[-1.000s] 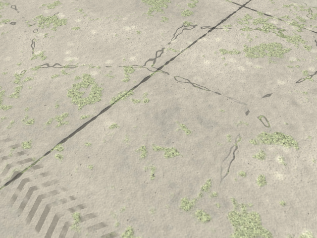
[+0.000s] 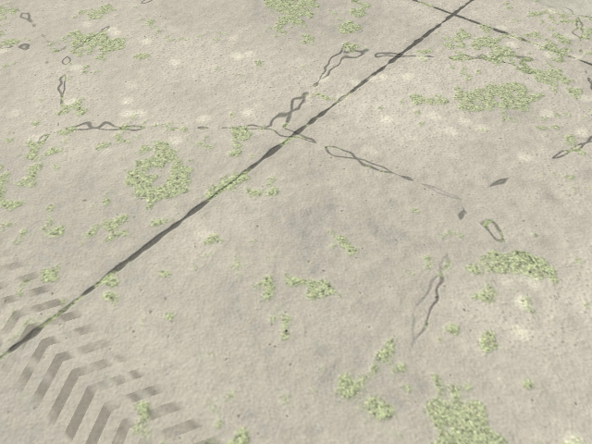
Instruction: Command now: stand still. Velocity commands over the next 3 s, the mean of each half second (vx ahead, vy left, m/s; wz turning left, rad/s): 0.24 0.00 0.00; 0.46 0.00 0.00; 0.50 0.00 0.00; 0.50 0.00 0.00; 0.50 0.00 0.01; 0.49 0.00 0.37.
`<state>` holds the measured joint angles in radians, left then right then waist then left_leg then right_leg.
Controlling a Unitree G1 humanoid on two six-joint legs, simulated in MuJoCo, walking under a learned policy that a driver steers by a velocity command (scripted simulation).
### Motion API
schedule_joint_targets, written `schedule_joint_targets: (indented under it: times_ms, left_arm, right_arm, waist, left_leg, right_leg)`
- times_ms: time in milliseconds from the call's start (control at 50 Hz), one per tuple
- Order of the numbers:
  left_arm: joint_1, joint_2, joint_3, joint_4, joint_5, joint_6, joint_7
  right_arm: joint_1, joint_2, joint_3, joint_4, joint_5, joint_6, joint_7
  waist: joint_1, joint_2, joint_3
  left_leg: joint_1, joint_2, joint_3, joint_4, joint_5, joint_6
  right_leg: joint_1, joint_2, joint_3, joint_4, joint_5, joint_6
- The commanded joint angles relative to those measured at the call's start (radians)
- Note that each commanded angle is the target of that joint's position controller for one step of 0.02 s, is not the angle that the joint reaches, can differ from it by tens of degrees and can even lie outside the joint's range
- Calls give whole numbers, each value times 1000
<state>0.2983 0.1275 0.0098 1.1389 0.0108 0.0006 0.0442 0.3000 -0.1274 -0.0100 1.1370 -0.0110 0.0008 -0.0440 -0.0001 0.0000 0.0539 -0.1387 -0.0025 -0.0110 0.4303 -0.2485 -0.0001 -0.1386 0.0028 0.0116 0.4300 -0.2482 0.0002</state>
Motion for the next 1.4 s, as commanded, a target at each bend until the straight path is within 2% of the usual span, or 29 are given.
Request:
schedule_joint_targets:
  times_ms: [20, 100, 160, 200, 260, 320, 360, 400, 420, 440, 460, 480, 580, 680, 720, 760, 780, 800, 820, 860, 920, 1020, 1220, 1280, 1320, 1340, 1360, 1380, 1400]
  left_arm:
    - [71, 68, 7, -1, 0, -4, 1]
    - [92, 74, 9, 6, 1, 0, -1]
    - [95, 89, 19, -23, 7, 13, -8]
    - [95, 68, 16, -40, 8, 4, -11]
    - [72, 75, 21, -72, 9, -19, -22]
    - [15, 40, 14, -119, 17, -47, -37]
    - [45, 41, 15, -122, 15, -68, -44]
    - [277, 62, 26, -56, 3, -86, -43]
    - [418, 159, 55, -13, 3, -91, -33]
    - [489, 205, 70, 10, 4, -86, -34]
    - [427, 161, 59, -10, 12, -84, -32]
    - [360, 147, 52, -34, 17, -87, -32]
    - [287, 102, 23, -47, 8, -110, -27]
    - [262, 143, 16, -45, 5, -119, -23]
    - [251, 166, 18, -41, 1, -125, -22]
    - [230, 193, 24, -43, 0, -119, -19]
    - [233, 188, 22, -49, 1, -116, -23]
    - [300, 83, 2, -75, -7, -111, -32]
    - [344, 92, 16, -75, -19, -107, -40]
    - [150, 145, 29, -130, 9, -104, -47]
    - [149, 92, 30, -128, 29, -78, -60]
    - [-14, 96, 36, -191, 29, -47, -72]
    - [-372, 94, 23, -310, 7, -56, -78]
    - [-338, 112, 31, -313, 8, -68, -71]
    - [-136, 144, 52, -250, 9, -80, -56]
    - [34, 179, 69, -197, 23, -90, -45]
    - [197, 275, 95, -172, 51, -94, -34]
    - [198, 306, 108, -169, 34, -79, -47]
    - [100, 263, 99, -178, 5, -72, -56]
  right_arm:
    - [71, -68, -7, -1, 0, -4, -1]
    - [92, -75, -9, 6, -1, 1, 1]
    - [96, -90, -20, -22, -7, 13, 8]
    - [106, -75, -18, -35, -7, 5, 10]
    - [143, -109, -32, -45, -5, -13, 17]
    - [202, -166, -57, -28, -2, -20, 18]
    - [162, -164, -62, -42, 0, -23, 22]
    - [-9, -138, -57, -108, 8, -34, 25]
    - [-92, -70, -40, -161, 14, -53, 32]
    - [-122, -98, -43, -192, -24, -70, 40]
    - [-125, -120, -50, -186, -40, -77, 47]
    - [-99, -97, -47, -176, -32, -84, 56]
    - [-165, -85, -47, -213, -22, -68, 84]
    - [-321, -74, -28, -292, -7, -52, 84]
    - [-248, -121, -44, -276, -4, -52, 69]
    - [-3, -167, -71, -193, -3, -63, 53]
    - [128, -209, -88, -153, -18, -70, 44]
    - [232, -306, -108, -146, -44, -74, 41]
    - [189, -314, -108, -150, -22, -64, 56]
    - [-25, -193, -77, -185, 7, -75, 64]
    - [-22, -108, -45, -150, -4, -102, 55]
    - [106, -142, -39, -109, 0, -117, 47]
    - [292, -145, -22, -62, -8, -112, 30]
    - [263, -165, -27, -58, -16, -110, 21]
    - [237, -187, -32, -58, -16, -105, 21]
    - [217, -185, -31, -67, -7, -105, 23]
    - [229, -128, -15, -107, 17, -108, 31]
    - [318, -105, -22, -101, 39, -107, 37]
    - [237, -173, -40, -112, 12, -101, 33]
  waist:
    - [0, 1, 49]
    - [0, 2, 37]
    - [-1, 3, 129]
    - [-4, 9, 149]
    - [-22, 45, 93]
    - [-42, 175, 106]
    - [-9, 143, 133]
    - [120, 32, 132]
    - [172, -218, 126]
    - [175, -261, 149]
    - [129, -115, 163]
    - [88, -68, 141]
    - [27, -89, 91]
    - [19, -134, 97]
    - [-27, -129, 48]
    - [-136, -92, -85]
    - [-180, -70, -155]
    - [-155, 117, -282]
    - [-114, 192, -324]
    - [-51, 32, -55]
    - [34, 11, -3]
    - [29, 33, 43]
    - [-66, 65, 70]
    - [-25, 75, 48]
    - [60, 80, -57]
    - [131, 65, -144]
    - [165, -57, -281]
    - [114, -214, -382]
    - [83, -67, -256]
  left_leg:
    - [-49, 71, -63, -82, 95, 30]
    - [-67, 43, -57, -83, -129, 40]
    - [-181, 27, -83, -55, -496, 86]
    - [-194, 44, -122, -46, -481, 100]
    - [-119, 85, -213, -90, -479, 135]
    - [-38, 218, -411, -237, -565, 209]
    - [-158, 221, -397, -226, -528, 214]
    - [-425, 97, -226, -35, -413, 148]
    - [-608, -40, -10, 293, -259, 91]
    - [-735, -29, 55, 507, -263, 89]
    - [-745, 22, 21, 616, -221, 97]
    - [-721, 41, 12, 655, -162, 96]
    - [-654, 40, 80, 577, 10, 62]
    - [-380, -18, 152, 239, 119, 86]
    - [-229, -54, 157, 195, 130, 121]
    - [30, -86, 149, 103, 159, 155]
    - [229, -4, 68, 88, 91, 174]
    - [428, 297, -333, 40, -128, 246]
    - [422, 419, -758, -182, -228, 344]
    - [126, 342, -502, -246, -256, 294]
    - [-71, 232, -254, -280, 59, 231]
    - [-47, 189, -122, -324, 223, 223]
    - [211, 192, -41, -263, 547, 187]
    - [275, 215, -21, -160, 790, 183]
    - [265, 198, 3, 70, 985, 160]
    - [139, 168, 27, 268, 855, 144]
    - [-135, 93, 75, 600, 460, 115]
    - [-402, -86, 56, 925, -260, 91]
    - [-491, -14, -39, 961, -189, 105]
  right_leg:
    - [-48, -71, 63, -82, 97, -30]
    - [-67, -43, 55, -81, -126, -40]
    - [-186, -23, 77, -47, -490, -84]
    - [-213, -33, 103, -23, -463, -93]
    - [-235, -15, 95, 32, -382, -93]
    - [-299, 40, -46, 203, -200, -71]
    - [-177, 28, -54, 141, -188, -84]
    - [152, -18, 79, -57, -231, -126]
    - [304, -192, 394, -225, -410, -184]
    - [340, -354, 600, -279, -304, -239]
    - [295, -352, 549, -250, -172, -247]
    - [263, -325, 478, -247, -80, -238]
    - [211, -204, 190, -268, 368, -193]
    - [67, -174, 75, -277, 573, -172]
    - [92, -195, 52, -170, 830, -156]
    - [106, -172, 12, 138, 941, -125]
    - [-28, -135, -2, 360, 733, -117]
    - [-254, -26, -55, 744, 122, -96]
    - [-431, 82, 25, 980, -238, -97]
    - [-498, -42, 40, 939, -46, -114]
    - [-361, -100, 39, 793, -9, -95]
    - [-488, -117, -21, 634, 102, -58]
    - [-521, -46, -106, 193, 245, -62]
    - [-421, -5, -120, 127, 132, -106]
    - [-177, 58, -140, 62, 95, -146]
    - [64, 15, -95, 25, 137, -178]
    - [358, -244, 212, 17, 41, -253]
    - [496, -446, 664, -115, 38, -382]
    - [383, -395, 580, -150, -10, -354]
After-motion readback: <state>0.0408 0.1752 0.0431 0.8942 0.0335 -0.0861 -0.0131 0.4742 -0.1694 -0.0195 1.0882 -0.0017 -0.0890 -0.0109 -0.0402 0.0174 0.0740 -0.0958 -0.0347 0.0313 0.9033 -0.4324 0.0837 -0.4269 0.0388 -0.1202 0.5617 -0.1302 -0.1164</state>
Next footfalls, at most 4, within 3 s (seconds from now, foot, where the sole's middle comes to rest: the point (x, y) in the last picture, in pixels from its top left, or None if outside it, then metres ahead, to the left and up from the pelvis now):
0.78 left None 0.40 0.07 -0.78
1.34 right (347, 364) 0.71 -0.09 -0.78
1.90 left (279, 266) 1.01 0.08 -0.78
2.48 right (335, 189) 1.32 -0.09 -0.78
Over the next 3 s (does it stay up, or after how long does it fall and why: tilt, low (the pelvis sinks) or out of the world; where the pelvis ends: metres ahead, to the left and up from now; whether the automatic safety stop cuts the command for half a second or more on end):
stays up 1.42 0.01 -0.01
